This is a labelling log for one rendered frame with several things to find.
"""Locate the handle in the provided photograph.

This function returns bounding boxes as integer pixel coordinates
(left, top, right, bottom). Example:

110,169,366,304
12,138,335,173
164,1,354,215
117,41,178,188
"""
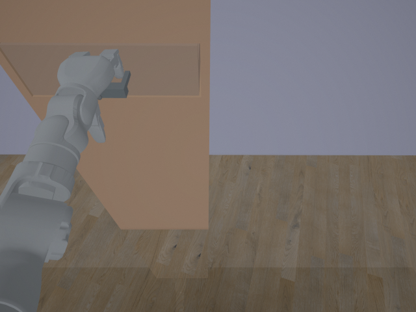
101,71,131,98

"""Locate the left robot upper arm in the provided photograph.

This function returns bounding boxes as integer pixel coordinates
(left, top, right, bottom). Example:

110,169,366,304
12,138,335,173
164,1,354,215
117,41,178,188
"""
0,192,73,312

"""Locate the left robot hand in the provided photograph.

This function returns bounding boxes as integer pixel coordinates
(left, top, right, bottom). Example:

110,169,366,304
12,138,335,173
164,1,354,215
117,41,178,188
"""
57,49,124,143

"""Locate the drawer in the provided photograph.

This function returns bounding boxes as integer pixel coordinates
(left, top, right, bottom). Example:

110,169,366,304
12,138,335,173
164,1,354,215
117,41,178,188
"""
0,42,200,96

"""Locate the cabinet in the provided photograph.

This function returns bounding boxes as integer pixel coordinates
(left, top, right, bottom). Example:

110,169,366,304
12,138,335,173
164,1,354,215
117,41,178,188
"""
0,0,211,229

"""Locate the left robot forearm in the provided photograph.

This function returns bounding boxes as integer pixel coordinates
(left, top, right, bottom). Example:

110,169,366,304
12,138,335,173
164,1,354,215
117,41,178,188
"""
0,83,98,211

